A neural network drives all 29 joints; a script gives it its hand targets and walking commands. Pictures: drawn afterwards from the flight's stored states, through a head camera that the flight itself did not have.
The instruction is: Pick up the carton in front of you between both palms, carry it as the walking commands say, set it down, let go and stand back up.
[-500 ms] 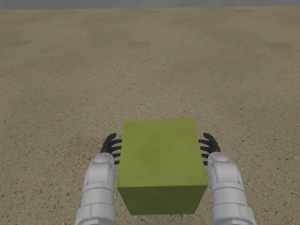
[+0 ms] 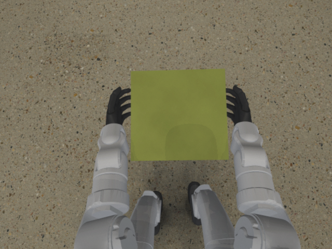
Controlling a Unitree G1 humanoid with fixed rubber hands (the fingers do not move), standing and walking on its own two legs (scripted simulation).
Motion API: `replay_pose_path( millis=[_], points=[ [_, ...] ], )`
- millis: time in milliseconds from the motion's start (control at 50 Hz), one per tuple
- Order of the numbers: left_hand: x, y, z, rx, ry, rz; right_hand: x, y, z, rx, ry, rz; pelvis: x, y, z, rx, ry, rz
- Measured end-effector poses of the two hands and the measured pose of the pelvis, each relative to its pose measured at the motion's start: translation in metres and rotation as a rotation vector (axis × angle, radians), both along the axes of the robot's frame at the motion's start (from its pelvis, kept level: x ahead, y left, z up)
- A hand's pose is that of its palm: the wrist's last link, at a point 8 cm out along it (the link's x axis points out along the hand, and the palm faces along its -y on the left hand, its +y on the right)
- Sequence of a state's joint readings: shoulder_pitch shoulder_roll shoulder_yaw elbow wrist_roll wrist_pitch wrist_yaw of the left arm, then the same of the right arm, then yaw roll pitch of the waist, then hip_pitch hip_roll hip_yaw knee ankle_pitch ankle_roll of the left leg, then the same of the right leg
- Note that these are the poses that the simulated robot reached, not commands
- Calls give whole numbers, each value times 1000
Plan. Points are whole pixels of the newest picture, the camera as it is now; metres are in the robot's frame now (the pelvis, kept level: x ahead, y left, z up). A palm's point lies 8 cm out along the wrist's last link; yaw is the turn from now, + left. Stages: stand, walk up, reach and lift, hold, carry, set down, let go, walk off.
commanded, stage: set down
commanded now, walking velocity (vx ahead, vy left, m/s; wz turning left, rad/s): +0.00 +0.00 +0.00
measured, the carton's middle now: (177, 120) +0.42 -0.01 -0.16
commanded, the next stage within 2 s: none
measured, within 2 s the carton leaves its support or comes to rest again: rests again in 1.70 s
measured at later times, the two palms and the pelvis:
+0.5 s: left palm (136, 118) +0.44 +0.11 -0.21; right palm (232, 112) +0.45 -0.18 -0.22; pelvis -0.02 +0.00 -0.13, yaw +2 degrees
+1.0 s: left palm (149, 121) +0.47 +0.10 -0.37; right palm (225, 112) +0.49 -0.20 -0.37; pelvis -0.04 +0.00 -0.24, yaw +5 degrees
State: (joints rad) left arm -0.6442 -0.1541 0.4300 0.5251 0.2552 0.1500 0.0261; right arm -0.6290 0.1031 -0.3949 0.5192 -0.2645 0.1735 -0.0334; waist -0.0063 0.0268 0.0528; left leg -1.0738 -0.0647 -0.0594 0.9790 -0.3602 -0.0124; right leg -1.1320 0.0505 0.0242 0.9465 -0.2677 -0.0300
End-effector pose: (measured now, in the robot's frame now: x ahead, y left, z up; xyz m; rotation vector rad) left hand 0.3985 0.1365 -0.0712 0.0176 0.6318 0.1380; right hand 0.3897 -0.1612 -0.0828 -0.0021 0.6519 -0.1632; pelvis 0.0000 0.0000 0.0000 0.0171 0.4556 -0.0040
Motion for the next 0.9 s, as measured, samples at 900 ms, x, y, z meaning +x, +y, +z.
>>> replay_pose_path(
  millis=[900],
  points=[
    [67,-38,-264,-28,61,87,95,-39,-258,-23,59,92,-36,-4,-221,55,342,27]
  ],
)
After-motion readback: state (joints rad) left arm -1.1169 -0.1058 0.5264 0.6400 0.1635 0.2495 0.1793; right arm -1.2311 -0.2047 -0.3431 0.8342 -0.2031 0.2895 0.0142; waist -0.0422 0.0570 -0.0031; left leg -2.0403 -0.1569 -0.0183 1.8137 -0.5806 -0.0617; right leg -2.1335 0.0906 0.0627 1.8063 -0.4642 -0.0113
